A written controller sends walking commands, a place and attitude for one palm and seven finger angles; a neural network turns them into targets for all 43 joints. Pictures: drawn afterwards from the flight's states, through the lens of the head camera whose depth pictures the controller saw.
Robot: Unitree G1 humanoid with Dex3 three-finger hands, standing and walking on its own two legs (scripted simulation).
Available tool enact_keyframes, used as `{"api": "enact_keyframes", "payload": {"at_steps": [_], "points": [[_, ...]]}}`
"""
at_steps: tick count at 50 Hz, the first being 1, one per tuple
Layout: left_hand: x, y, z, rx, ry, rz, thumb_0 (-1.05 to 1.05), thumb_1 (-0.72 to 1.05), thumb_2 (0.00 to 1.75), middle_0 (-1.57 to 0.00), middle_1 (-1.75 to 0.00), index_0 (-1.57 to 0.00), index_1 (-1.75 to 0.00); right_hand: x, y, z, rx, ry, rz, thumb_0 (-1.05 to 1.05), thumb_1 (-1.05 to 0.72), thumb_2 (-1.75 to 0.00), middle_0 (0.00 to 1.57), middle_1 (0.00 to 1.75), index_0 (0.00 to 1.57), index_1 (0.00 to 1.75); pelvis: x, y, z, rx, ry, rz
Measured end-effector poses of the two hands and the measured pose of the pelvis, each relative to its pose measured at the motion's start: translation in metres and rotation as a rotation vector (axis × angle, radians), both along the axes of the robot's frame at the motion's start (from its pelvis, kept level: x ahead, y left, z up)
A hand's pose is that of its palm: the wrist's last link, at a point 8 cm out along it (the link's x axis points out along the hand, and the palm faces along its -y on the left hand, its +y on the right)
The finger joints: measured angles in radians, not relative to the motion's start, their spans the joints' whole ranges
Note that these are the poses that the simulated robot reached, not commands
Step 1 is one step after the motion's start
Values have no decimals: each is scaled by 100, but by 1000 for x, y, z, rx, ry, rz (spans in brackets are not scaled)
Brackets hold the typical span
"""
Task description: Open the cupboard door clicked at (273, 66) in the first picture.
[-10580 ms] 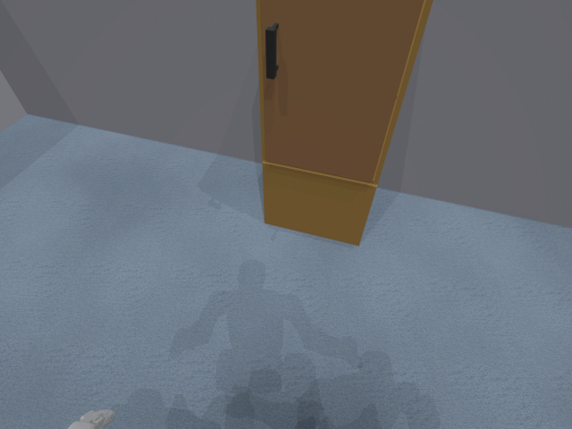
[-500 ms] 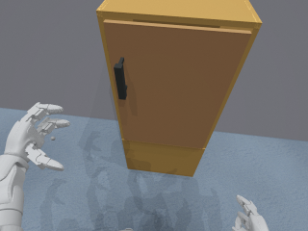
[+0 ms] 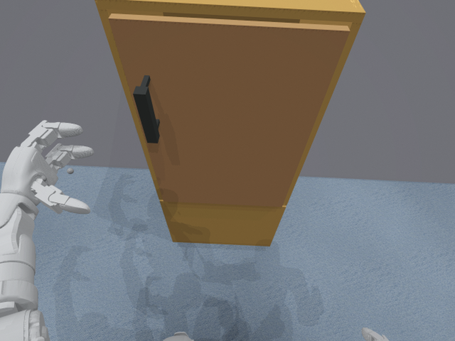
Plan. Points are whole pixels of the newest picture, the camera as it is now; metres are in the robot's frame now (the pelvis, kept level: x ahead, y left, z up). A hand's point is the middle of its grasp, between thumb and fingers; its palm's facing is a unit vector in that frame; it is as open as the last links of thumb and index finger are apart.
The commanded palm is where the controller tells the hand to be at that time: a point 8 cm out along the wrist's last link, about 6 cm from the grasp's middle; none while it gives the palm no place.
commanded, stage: move the hooked fingers beside the handle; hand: left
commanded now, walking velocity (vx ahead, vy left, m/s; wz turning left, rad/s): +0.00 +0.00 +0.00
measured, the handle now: (149, 110) +0.54 +0.17 +0.08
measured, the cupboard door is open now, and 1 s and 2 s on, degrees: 0 0 0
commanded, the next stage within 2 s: slide the fingers in behind the handle in 1.76 s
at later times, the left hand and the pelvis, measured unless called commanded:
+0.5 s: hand (93, 147) +0.42 +0.25 +0.10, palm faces -0.02 -1.00 -0.01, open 13.9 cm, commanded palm +0.41 +0.30 +0.09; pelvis +0.00 +0.01 -0.01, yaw +0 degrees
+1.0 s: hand (110, 117) +0.49 +0.24 +0.10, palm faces -0.02 -1.00 -0.01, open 13.9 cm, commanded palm +0.48 +0.29 +0.09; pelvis -0.01 +0.01 -0.02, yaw -2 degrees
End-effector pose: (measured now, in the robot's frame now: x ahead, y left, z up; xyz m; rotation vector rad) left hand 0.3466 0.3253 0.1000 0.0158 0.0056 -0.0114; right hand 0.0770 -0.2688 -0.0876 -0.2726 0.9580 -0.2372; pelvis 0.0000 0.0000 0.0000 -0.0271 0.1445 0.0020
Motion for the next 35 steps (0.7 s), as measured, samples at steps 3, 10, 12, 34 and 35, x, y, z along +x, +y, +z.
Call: {"api": "enact_keyframes", "payload": {"at_steps": [3,10,12,34,35], "points": [[6,-2,-2,-8,4,-6,-2,-50,30,-30,-120,-30,-120,-1,0,-2,-3,20,-3,1,-90,-90,21,30,20,30,1,1,-1,-1,6,2],[23,-9,-1,-7,-13,-13,-2,-50,30,-30,-120,-30,-120,4,5,-2,2,19,-5,1,-90,-90,21,30,20,30,2,4,-2,-3,19,0],[26,-12,1,-9,-22,-18,-2,-50,30,-30,-120,-30,-120,6,7,-2,7,15,-5,1,-90,-90,21,30,20,30,2,4,-2,-3,21,-1],[80,-31,0,-4,4,-12,-2,-50,30,-30,-120,-30,-120,-45,7,-17,-1,176,-56,0,-90,-90,21,30,20,30,-9,7,-10,-11,70,-2],[83,-31,0,-4,2,-9,-2,-50,30,-30,-120,-30,-120,-51,5,-17,-4,190,-65,0,-90,-90,21,30,20,30,-10,7,-11,-11,75,-4]]}}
